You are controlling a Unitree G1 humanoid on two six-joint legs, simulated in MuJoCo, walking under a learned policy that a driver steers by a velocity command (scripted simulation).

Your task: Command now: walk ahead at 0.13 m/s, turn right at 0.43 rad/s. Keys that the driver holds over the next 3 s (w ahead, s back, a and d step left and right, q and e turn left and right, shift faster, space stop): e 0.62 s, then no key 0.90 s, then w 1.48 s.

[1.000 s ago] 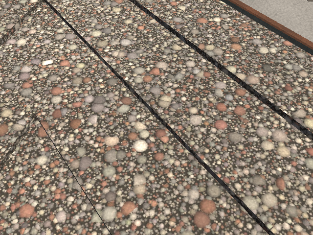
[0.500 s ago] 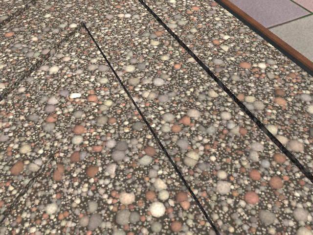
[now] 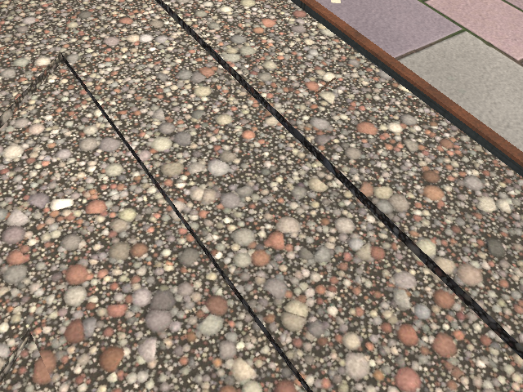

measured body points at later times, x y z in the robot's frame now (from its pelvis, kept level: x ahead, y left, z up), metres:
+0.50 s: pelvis +0.05 -0.04 +0.00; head +0.09 -0.08 +0.44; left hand +0.28 +0.19 -0.08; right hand +0.12 -0.36 -0.12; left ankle +0.09 +0.11 -0.67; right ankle +0.06 -0.14 -0.74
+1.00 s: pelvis +0.06 -0.01 +0.00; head +0.09 -0.01 +0.45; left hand +0.32 +0.16 -0.11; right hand +0.06 -0.31 -0.11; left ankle +0.12 +0.09 -0.74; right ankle -0.03 -0.13 -0.72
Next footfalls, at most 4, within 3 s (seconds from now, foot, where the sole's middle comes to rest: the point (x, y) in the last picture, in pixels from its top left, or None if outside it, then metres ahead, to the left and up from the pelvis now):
0.30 right None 0.10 -0.15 -0.78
0.74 left None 0.16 0.07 -0.78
1.04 right None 0.01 -0.15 -0.78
2.20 right None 0.37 -0.32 -0.74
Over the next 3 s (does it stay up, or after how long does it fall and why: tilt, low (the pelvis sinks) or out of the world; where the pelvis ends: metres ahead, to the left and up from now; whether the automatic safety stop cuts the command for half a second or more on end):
stays up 0.67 -0.27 0.04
